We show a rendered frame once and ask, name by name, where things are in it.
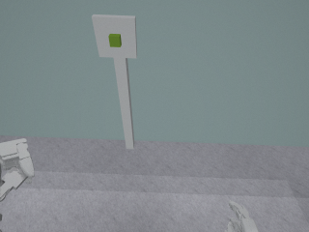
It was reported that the panel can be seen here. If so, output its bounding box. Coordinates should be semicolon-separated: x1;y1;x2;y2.
92;14;137;150

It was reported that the button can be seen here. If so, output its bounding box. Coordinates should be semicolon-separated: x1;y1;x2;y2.
108;34;122;47

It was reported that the robot right hand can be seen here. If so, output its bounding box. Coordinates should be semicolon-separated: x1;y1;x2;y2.
224;200;260;232

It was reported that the robot left hand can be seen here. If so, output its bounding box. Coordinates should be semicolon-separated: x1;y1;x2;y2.
0;138;35;202

